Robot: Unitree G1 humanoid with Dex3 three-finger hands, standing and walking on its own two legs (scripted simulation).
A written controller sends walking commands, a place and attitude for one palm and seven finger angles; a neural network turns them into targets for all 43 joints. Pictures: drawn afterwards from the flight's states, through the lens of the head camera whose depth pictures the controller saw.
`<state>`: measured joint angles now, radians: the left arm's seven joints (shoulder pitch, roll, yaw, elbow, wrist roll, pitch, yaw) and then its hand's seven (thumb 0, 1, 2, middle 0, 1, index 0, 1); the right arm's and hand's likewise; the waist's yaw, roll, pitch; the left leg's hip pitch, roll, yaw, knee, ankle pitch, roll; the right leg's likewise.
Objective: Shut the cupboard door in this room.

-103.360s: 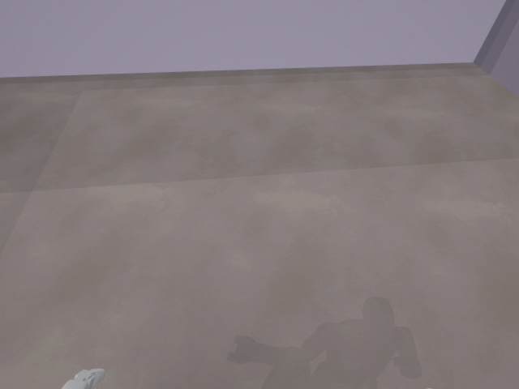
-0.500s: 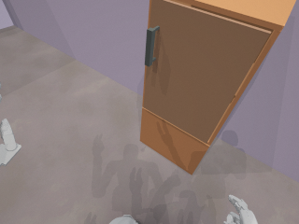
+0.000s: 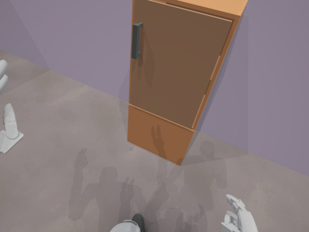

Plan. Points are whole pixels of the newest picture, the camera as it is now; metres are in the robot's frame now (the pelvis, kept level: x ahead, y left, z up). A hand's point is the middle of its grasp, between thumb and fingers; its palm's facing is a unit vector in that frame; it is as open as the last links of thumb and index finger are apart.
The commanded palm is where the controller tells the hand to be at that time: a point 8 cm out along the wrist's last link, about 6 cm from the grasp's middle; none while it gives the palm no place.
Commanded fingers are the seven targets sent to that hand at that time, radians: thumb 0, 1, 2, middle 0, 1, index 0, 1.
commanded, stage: stop stepping back and stand still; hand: left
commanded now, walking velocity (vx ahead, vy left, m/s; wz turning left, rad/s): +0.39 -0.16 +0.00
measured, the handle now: (137, 40) +0.90 +0.10 +0.12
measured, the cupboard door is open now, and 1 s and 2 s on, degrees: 0 0 0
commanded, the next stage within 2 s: none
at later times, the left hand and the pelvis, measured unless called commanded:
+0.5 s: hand out of the picture +0.01 +0.33 +0.24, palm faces +0.37 -0.85 -0.38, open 7.4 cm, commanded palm -0.05 +0.38 +0.22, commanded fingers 0.00 0.90 0.90 -0.20 -0.30 -0.20 -0.30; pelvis -0.19 +0.08 +0.06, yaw +0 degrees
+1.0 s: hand out of the picture -0.01 +0.37 +0.22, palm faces +0.49 -0.80 -0.35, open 7.4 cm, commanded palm -0.09 +0.42 +0.22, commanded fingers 0.00 0.90 0.90 -0.20 -0.30 -0.20 -0.30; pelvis -0.21 +0.12 +0.03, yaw +3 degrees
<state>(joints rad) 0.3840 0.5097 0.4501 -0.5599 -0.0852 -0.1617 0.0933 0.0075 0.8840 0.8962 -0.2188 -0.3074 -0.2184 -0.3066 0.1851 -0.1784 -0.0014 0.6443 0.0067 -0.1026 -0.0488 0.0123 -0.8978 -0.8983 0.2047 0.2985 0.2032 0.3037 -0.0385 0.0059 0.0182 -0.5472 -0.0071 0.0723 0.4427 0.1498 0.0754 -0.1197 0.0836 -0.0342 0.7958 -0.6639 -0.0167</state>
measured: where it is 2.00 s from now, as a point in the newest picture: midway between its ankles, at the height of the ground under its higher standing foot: outside the picture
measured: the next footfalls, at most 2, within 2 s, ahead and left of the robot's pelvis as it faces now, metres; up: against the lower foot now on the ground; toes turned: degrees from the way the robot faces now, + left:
left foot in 0.24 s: -0.06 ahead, +0.19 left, +0.01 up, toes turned +3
right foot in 0.64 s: -0.24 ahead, -0.01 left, +0.01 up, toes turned -1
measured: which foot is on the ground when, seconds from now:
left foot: down 0.00-0.04, up 0.06-0.22, down 0.24-0.62, up 0.64-0.96, down 0.98-1.00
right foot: down 0.00-0.24, up 0.26-0.62, down 0.64-0.98, up 1.00-1.00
